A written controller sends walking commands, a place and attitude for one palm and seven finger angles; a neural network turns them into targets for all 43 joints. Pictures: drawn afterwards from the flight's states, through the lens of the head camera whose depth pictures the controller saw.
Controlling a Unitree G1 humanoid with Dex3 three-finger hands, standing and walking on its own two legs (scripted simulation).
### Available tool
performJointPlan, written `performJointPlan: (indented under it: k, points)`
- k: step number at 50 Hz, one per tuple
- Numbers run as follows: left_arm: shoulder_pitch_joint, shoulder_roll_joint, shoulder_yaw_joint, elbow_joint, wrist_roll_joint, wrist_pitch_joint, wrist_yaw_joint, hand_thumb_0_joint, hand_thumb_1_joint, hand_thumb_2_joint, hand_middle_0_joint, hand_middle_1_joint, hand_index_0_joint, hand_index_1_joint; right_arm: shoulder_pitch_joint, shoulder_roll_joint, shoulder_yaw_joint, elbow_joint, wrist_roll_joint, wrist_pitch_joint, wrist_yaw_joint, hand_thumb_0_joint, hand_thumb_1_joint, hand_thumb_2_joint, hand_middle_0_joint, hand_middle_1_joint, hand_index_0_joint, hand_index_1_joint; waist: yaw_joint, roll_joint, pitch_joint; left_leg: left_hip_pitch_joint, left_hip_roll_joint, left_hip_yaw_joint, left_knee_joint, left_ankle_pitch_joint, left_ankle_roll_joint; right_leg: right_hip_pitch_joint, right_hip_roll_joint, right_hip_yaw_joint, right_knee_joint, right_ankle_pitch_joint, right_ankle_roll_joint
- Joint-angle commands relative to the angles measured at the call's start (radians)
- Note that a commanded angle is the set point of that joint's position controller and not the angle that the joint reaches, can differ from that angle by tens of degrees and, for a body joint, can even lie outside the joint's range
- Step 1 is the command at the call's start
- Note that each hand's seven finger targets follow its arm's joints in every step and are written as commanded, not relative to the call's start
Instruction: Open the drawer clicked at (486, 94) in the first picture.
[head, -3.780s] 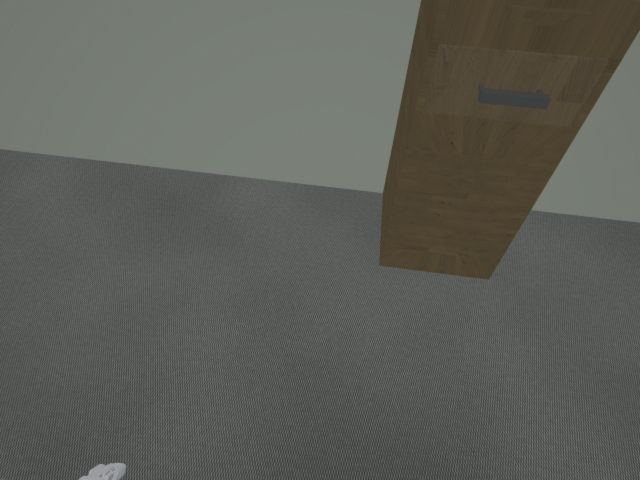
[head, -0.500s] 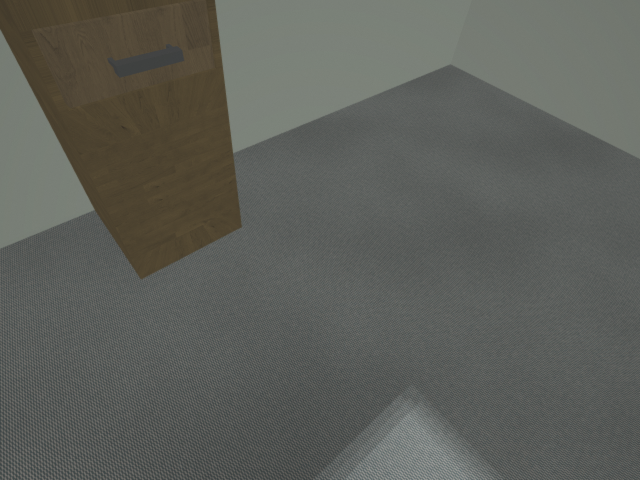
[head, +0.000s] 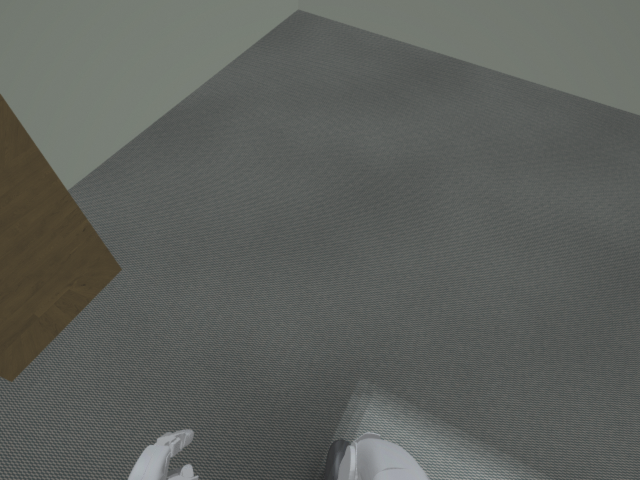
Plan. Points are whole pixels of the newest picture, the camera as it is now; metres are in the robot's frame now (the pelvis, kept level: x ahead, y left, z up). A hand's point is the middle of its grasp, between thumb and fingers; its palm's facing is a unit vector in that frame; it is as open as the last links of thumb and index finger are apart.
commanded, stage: walk to a spot facing it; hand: left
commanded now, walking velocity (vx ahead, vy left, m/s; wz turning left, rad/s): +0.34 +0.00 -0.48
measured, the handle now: out of the picture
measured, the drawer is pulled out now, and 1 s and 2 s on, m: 0.00 0.00 0.00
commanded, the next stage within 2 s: turn to face it in 0.92 s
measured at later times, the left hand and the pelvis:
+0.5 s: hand (175, 419) +0.21 +0.21 -0.16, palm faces -0.05 -0.98 -0.19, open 7.4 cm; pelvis +0.20 +0.02 +0.02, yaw -11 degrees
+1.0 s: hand (279, 219) +0.59 +0.08 -0.16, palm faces -0.52 -0.83 -0.20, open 7.4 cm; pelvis +0.38 -0.02 +0.00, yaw -30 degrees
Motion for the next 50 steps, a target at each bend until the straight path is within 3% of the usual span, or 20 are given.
performJointPlan:
  k: [1, 2, 3, 4, 6, 8, 12, 20, 24, 25, 26, 27, 29, 31, 34, 39, 45, 47, 49, 50]
  points:
    - [0.434, 0.271, 0.061, 0.042, -0.001, -0.062, 0.034, 0.0, 0.9, 0.9, -0.2, -0.3, -0.2, -0.3, -0.064, -0.16, -0.043, -0.146, 0.036, -0.026, 0.015, 0.0, -0.9, -0.9, 0.2, 0.3, 0.2, 0.3, 0.236, -0.081, -0.374, -0.62, 0.009, -0.127, 0.824, 0.086, 0.01, 0.858, -0.299, 0.509, -0.174, 0.219, -0.204]
    - [0.448, 0.325, 0.067, 0.049, -0.033, -0.055, 0.044, 0.0, 0.9, 0.9, -0.2, -0.3, -0.2, -0.3, -0.164, -0.141, -0.042, -0.19, 0.032, -0.03, 0.005, 0.0, -0.9, -0.9, 0.2, 0.3, 0.2, 0.3, 0.23, -0.096, -0.36, -0.794, -0.05, -0.282, 1.011, -0.118, 0.01, 0.858, -0.418, 0.727, -0.272, 0.46, -0.274]
    - [0.365, 0.309, 0.065, 0.017, -0.033, -0.053, 0.05, 0.0, 0.9, 0.9, -0.2, -0.3, -0.2, -0.3, -0.133, -0.159, -0.047, -0.195, 0.022, -0.034, 0.003, 0.0, -0.9, -0.9, 0.2, 0.3, 0.2, 0.3, 0.176, -0.098, -0.332, -0.811, -0.012, -0.392, 1.025, 0.018, 0.019, 0.768, -0.408, 0.672, -0.318, 0.349, -0.218]
    - [0.28, 0.259, 0.052, -0.008, -0.035, -0.054, 0.052, 0.0, 0.9, 0.9, -0.2, -0.3, -0.2, -0.3, -0.148, -0.168, -0.052, -0.182, 0.016, -0.024, 0.003, 0.0, -0.9, -0.9, 0.2, 0.3, 0.2, 0.3, 0.135, -0.065, -0.245, -0.8, 0.025, -0.409, 1.007, 0.097, 0.013, 0.616, -0.389, 0.645, -0.369, 0.195, -0.179]
    - [0.171, 0.178, 0.027, -0.026, -0.027, -0.067, 0.062, 0.0, 0.9, 0.9, -0.2, -0.3, -0.2, -0.3, -0.187, -0.154, -0.049, -0.162, 0.001, 0.006, 0.008, 0.0, -0.9, -0.9, 0.2, 0.3, 0.2, 0.3, 0.065, 0.077, -0.093, -0.677, 0.066, -0.418, 0.877, 0.161, 0.012, 0.258, -0.312, 0.513, -0.438, 0.055, -0.172]
    - [0.137, 0.159, 0.019, -0.026, -0.012, -0.077, 0.062, 0.0, 0.9, 0.9, -0.2, -0.3, -0.2, -0.3, -0.119, -0.128, -0.041, -0.143, -0.006, 0.029, 0.015, 0.0, -0.9, -0.9, 0.2, 0.3, 0.2, 0.3, 0.01, 0.032, -0.102, -0.621, 0.061, -0.398, 0.773, 0.195, 0.002, 0.142, -0.243, 0.41, -0.468, 0.004, -0.147]
    - [0.162, 0.153, 0.018, -0.01, -0.012, -0.087, 0.053, 0.0, 0.9, 0.9, -0.2, -0.3, -0.2, -0.3, -0.181, -0.135, -0.046, -0.179, -0.008, 0.034, 0.031, 0.0, -0.9, -0.9, 0.2, 0.3, 0.2, 0.3, 0.012, -0.068, -0.096, -0.645, 0.041, -0.386, 0.595, 0.301, -0.013, 0.127, -0.168, 0.362, -0.492, -0.064, -0.128]
    - [0.305, 0.155, 0.015, 0.019, -0.013, -0.087, 0.054, 0.0, 0.9, 0.9, -0.2, -0.3, -0.2, -0.3, -0.463, -0.147, -0.039, -0.28, -0.004, 0.003, 0.046, 0.0, -0.9, -0.9, 0.2, 0.3, 0.2, 0.3, 0.107, -0.093, -0.075, -0.657, -0.033, -0.368, 0.252, 0.283, -0.005, 0.332, -0.197, 0.441, -0.426, 0.099, -0.128]
    - [0.293, 0.172, 0.025, 0.017, -0.018, -0.077, 0.059, 0.0, 0.9, 0.9, -0.2, -0.3, -0.2, -0.3, -0.412, -0.169, -0.044, -0.263, 0.001, -0.016, 0.034, 0.0, -0.9, -0.9, 0.2, 0.3, 0.2, 0.3, 0.076, -0.079, -0.123, -0.425, -0.086, -0.327, 0.02, 0.277, 0.009, 0.353, -0.177, 0.437, -0.295, 0.245, -0.095]
    - [0.271, 0.159, 0.025, 0.012, -0.023, -0.076, 0.057, 0.0, 0.9, 0.9, -0.2, -0.3, -0.2, -0.3, -0.314, -0.203, -0.052, -0.231, -0.001, -0.024, 0.022, 0.0, -0.9, -0.9, 0.2, 0.3, 0.2, 0.3, 0.026, -0.029, -0.164, -0.215, -0.067, -0.344, -0.072, 0.324, 0.026, 0.248, -0.127, 0.4, -0.164, 0.278, -0.061]
    - [0.285, 0.11, 0.022, -0.001, -0.029, -0.075, 0.048, 0.0, 0.9, 0.9, -0.2, -0.3, -0.2, -0.3, -0.186, -0.296, -0.076, -0.194, -0.01, -0.031, 0.011, 0.0, -0.9, -0.9, 0.2, 0.3, 0.2, 0.3, -0.019, 0.157, -0.243, 0.04, 0.122, -0.554, -0.126, 0.289, 0.081, 0.051, -0.029, 0.318, 0.081, 0.123, -0.014]
    - [0.277, 0.077, 0.014, -0.023, -0.028, -0.082, 0.039, 0.0, 0.9, 0.9, -0.2, -0.3, -0.2, -0.3, -0.068, -0.378, -0.09, -0.171, -0.014, -0.024, 0.012, 0.0, -0.9, -0.9, 0.2, 0.3, 0.2, 0.3, -0.049, 0.343, -0.284, 0.153, 0.378, -0.799, -0.191, 0.323, 0.185, -0.153, 0.039, 0.172, 0.38, -0.319, 0.034]
    - [0.198, 0.109, 0.03, -0.02, -0.012, -0.072, 0.035, 0.0, 0.9, 0.9, -0.2, -0.3, -0.2, -0.3, -0.138, -0.287, -0.067, -0.183, -0.004, -0.02, 0.005, 0.0, -0.9, -0.9, 0.2, 0.3, 0.2, 0.3, -0.038, 0.197, -0.172, -0.037, 0.357, -0.742, -0.254, 0.152, 0.194, -0.217, -0.048, 0.22, 0.581, -0.236, 0.041]
    - [0.188, 0.086, 0.03, -0.01, -0.004, -0.057, 0.016, 0.0, 0.9, 0.9, -0.2, -0.3, -0.2, -0.3, -0.22, -0.207, -0.046, -0.188, -0.003, -0.029, 0.005, 0.0, -0.9, -0.9, 0.2, 0.3, 0.2, 0.3, 0.021, 0.116, -0.077, -0.176, 0.284, -0.562, -0.279, 0.263, 0.147, -0.19, -0.102, 0.202, 0.58, -0.11, 0.053]
    - [0.234, 0.038, 0.03, 0.003, 0.0, -0.022, 0.015, 0.0, 0.9, 0.9, -0.2, -0.3, -0.2, -0.3, -0.209, -0.176, -0.039, -0.167, 0.0, -0.041, -0.002, 0.0, -0.9, -0.9, 0.2, 0.3, 0.2, 0.3, 0.061, 0.15, -0.081, -0.229, 0.208, -0.353, -0.26, 0.478, 0.111, -0.147, -0.103, 0.179, 0.576, -0.008, 0.073]
    - [0.141, 0.011, 0.027, -0.034, 0.001, 0.003, 0.008, 0.0, 0.9, 0.9, -0.2, -0.3, -0.2, -0.3, -0.151, -0.174, -0.043, -0.136, 0.001, -0.037, -0.007, 0.0, -0.9, -0.9, 0.2, 0.3, 0.2, 0.3, 0.053, 0.172, -0.038, -0.197, 0.188, -0.223, -0.235, 0.705, 0.127, -0.202, -0.111, 0.12, 0.433, 0.071, 0.096]
    - [0.009, 0.023, 0.013, -0.077, -0.006, -0.003, 0.01, 0.0, 0.9, 0.9, -0.2, -0.3, -0.2, -0.3, -0.127, -0.227, -0.064, -0.118, -0.005, -0.007, -0.002, 0.0, -0.9, -0.9, 0.2, 0.3, 0.2, 0.3, 0.021, 0.214, -0.04, -0.117, 0.201, -0.121, -0.111, 0.915, 0.133, -0.066, -0.048, 0.032, 0.076, 0.038, 0.068]
    - [0.047, 0.049, 0.016, -0.075, -0.002, -0.012, 0.013, 0.0, 0.9, 0.9, -0.2, -0.3, -0.2, -0.3, -0.132, -0.251, -0.072, -0.123, -0.002, 0.001, -0.001, 0.0, -0.9, -0.9, 0.2, 0.3, 0.2, 0.3, 0.049, 0.205, -0.093, -0.099, 0.21, -0.105, 0.016, 1.059, 0.12, 0.051, -0.004, 0.01, 0.0, 0.025, 0.042]
    - [0.254, 0.121, 0.032, -0.022, 0.001, -0.036, 0.023, 0.0, 0.9, 0.9, -0.2, -0.3, -0.2, -0.3, -0.167, -0.282, -0.078, -0.149, 0.011, 0.006, 0.008, 0.0, -0.9, -0.9, 0.2, 0.3, 0.2, 0.3, 0.158, 0.143, -0.238, -0.179, 0.179, -0.088, 0.349, 1.037, 0.064, 0.388, 0.024, -0.003, -0.173, 0.165, 0.016]
    - [0.352, 0.241, 0.054, 0.001, 0.002, -0.051, 0.036, 0.0, 0.9, 0.9, -0.2, -0.3, -0.2, -0.3, -0.141, -0.225, -0.066, -0.177, 0.028, 0.01, 0.02, 0.0, -0.9, -0.9, 0.2, 0.3, 0.2, 0.3, 0.19, -0.065, -0.357, -0.506, 0.1, -0.11, 0.63, 0.441, 0.011, 0.741, -0.206, 0.269, -0.14, 0.571, -0.068]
